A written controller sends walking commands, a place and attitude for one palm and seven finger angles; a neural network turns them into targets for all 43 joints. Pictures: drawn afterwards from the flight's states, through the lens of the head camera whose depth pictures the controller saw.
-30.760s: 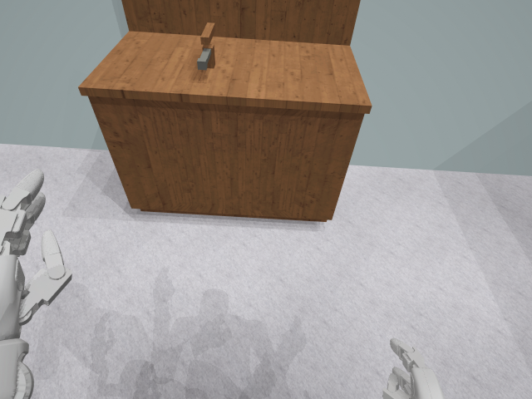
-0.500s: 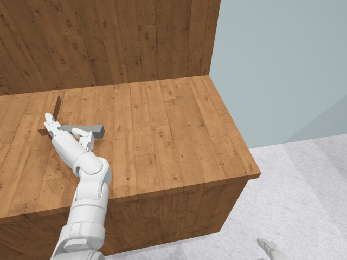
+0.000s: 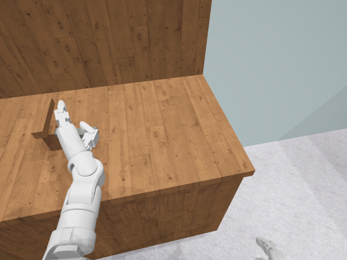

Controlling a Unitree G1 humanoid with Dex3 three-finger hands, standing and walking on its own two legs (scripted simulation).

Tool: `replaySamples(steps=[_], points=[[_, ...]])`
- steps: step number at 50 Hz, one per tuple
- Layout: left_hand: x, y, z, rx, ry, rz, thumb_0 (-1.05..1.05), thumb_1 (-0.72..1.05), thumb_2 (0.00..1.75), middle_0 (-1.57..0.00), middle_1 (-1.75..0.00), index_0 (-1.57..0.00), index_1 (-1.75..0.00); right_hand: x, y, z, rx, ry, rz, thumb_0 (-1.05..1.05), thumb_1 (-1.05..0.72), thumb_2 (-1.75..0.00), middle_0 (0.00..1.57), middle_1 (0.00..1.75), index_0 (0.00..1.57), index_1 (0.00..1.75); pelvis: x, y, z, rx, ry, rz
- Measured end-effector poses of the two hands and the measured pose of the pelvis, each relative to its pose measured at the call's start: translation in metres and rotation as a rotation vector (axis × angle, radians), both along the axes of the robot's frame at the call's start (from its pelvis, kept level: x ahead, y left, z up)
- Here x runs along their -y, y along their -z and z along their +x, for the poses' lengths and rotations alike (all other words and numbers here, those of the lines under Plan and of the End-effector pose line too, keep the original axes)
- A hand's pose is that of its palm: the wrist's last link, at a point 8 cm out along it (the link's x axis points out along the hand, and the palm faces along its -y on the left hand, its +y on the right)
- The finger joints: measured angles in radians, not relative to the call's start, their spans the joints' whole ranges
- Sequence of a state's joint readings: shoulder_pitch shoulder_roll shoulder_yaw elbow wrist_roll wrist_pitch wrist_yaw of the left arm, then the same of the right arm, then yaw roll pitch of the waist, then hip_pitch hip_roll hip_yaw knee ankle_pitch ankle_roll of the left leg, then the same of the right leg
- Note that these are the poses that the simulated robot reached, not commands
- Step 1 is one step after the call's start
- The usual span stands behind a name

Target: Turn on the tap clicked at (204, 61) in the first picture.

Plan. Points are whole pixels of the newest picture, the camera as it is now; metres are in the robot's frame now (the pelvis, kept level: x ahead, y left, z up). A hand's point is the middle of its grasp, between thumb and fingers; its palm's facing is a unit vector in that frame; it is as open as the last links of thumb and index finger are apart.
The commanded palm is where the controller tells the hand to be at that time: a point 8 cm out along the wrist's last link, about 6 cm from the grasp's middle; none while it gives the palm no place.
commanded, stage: draw the hand back beside the body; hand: left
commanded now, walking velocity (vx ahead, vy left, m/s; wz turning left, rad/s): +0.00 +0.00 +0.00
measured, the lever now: (92, 133) +0.44 +0.27 +0.01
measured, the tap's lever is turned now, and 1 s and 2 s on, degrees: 76 76 76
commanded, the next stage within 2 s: step back with the hand held close in 1.36 s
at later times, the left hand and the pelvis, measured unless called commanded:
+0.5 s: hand (70, 162) +0.27 +0.22 +0.13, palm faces +0.31 -0.92 -0.24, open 7.6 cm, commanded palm +0.23 +0.27 +0.14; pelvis -0.01 +0.01 +0.02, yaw +0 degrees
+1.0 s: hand (39, 180) +0.21 +0.24 +0.16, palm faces +0.36 -0.88 -0.31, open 7.4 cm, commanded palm +0.17 +0.28 +0.18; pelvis +0.00 +0.01 +0.02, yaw +0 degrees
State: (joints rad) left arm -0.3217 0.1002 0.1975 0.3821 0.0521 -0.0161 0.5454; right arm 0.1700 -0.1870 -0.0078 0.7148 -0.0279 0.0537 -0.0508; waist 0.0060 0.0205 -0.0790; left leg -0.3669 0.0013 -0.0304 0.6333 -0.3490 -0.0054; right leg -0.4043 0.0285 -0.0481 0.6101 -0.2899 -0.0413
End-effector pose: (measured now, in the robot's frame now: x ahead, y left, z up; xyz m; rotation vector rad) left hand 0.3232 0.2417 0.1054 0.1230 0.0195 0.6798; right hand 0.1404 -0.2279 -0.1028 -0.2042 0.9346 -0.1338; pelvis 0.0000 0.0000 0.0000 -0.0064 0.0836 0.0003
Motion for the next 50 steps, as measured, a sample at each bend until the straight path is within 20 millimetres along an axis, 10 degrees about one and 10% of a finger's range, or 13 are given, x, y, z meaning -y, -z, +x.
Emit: replaySamples(steps=[7, 17, 31, 50], points=[[-0.009, -0.014, -0.022, 0.01, 0.301, 0.028, 0.01, 0.9, 0.9, -0.16, -0.17, -0.16, -0.17, 0.016, -0.014, -0.012, 0.057, 0.088, -0.006, 0.01, -0.9, -0.9, 0.2, 0.3, 0.2, 0.3, 0.001, -0.007, 0.004, 0.068, 0.029, 0.002], [-0.045, -0.018, -0.089, -0.064, 0.298, 0.138, 0.02, 0.9, 0.9, -0.17, -0.19, -0.17, -0.2, 0.014, -0.027, -0.004, 0.13, -0.002, -0.022, 0.01, -0.9, -0.9, 0.2, 0.3, 0.2, 0.3, -0.004, -0.015, -0.005, 0.153, 0.002, -0.003], [-0.031, -0.043, -0.104, 0.039, 0.389, 0.181, 0.01, 0.9, 0.9, -0.18, -0.24, -0.19, -0.24, -0.027, -0.051, 0.035, 0.288, -0.071, 0.06, 0.01, -0.9, -0.9, 0.2, 0.3, 0.2, 0.3, -0.008, -0.019, -0.007, 0.172, 0.013, 0.0], [-0.042, -0.067, -0.148, 0.065, 0.332, 0.267, 0.01, 0.89, 0.9, -0.2, -0.29, -0.2, -0.29, -0.022, -0.048, 0.043, 0.262, -0.105, 0.022, 0.01, -0.9, -0.9, 0.2, 0.3, 0.2, 0.3, -0.01, -0.019, 0.002, 0.174, 0.001, -0.004]])
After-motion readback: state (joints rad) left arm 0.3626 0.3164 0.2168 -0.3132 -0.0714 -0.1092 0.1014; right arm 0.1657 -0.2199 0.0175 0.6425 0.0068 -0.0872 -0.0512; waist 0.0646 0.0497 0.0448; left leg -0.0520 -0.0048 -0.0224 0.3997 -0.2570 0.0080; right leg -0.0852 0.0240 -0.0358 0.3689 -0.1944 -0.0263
